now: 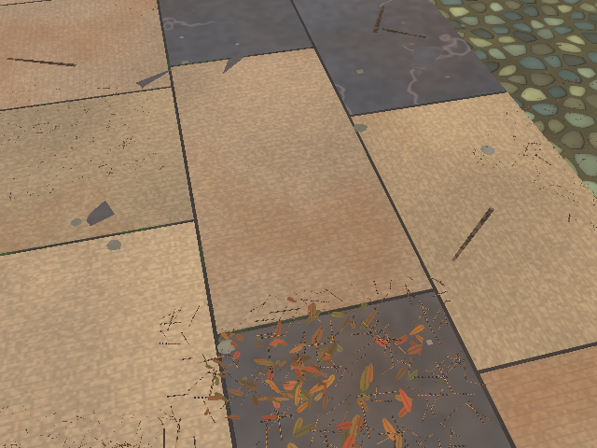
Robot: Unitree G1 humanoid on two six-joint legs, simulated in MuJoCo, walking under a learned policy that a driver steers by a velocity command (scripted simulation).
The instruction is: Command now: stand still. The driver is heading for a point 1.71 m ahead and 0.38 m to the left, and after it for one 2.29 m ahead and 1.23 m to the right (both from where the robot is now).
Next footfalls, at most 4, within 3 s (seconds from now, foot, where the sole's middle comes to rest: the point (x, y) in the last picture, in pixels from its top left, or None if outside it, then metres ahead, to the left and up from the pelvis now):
2.32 right None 0.46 -0.09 -0.78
2.68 left None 0.44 0.14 -0.78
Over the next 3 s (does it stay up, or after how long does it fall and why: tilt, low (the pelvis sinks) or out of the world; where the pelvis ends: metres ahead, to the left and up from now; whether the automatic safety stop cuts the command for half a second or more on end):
stays up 0.41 0.02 0.00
